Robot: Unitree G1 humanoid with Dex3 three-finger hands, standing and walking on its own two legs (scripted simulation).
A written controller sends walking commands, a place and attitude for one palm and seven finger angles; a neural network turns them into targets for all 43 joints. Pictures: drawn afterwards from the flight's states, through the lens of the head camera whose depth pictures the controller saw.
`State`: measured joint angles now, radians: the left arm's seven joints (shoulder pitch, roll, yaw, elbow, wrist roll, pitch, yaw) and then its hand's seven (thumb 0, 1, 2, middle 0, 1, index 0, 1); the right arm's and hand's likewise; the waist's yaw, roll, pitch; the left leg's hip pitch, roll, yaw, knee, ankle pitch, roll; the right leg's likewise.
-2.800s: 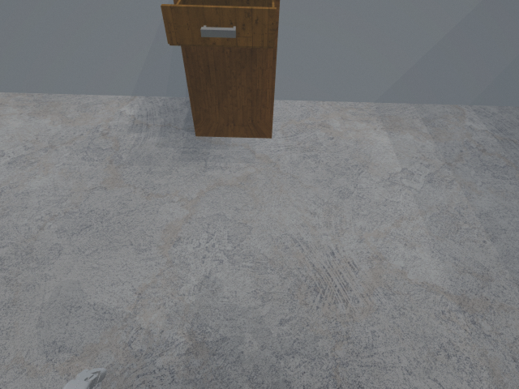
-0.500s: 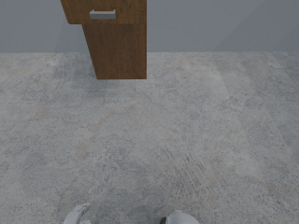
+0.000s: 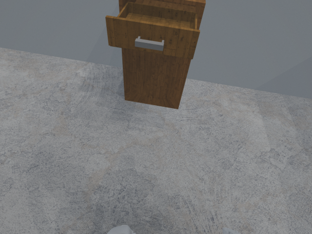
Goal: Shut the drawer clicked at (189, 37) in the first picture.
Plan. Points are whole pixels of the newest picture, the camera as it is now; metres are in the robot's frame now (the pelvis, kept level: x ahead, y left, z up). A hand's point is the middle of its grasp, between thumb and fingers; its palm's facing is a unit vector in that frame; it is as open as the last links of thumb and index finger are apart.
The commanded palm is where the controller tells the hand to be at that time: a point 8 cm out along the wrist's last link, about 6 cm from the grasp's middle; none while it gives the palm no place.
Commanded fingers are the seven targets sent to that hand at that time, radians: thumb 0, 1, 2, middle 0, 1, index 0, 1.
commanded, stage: walk to a spot facing it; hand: left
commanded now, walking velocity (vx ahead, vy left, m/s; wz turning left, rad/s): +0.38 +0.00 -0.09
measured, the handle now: (150, 42) +0.90 +0.13 +0.01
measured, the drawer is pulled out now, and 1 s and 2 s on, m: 0.30 0.30 0.30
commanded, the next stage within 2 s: take the last steps up to it in 0.44 s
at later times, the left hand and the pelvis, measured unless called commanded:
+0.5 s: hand (120, 179) +0.30 +0.14 -0.15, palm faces -0.15 -0.97 -0.19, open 7.4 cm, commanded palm none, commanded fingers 0.00 0.90 0.90 -0.20 -0.30 -0.20 -0.30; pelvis +0.19 -0.02 +0.01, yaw -8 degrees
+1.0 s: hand (129, 167) +0.34 +0.12 -0.16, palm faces +0.02 -0.99 -0.15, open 7.3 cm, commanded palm none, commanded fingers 0.00 0.90 0.90 -0.20 -0.30 -0.20 -0.30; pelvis +0.34 -0.05 +0.02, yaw -5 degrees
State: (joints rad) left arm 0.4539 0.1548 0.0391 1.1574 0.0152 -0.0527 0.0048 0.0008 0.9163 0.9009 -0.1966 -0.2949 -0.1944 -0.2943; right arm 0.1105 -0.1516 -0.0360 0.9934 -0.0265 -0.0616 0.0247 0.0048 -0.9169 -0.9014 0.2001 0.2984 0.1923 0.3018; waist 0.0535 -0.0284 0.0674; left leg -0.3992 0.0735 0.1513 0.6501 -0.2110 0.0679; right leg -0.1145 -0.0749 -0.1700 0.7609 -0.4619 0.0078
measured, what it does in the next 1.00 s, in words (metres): walks ahead: right foot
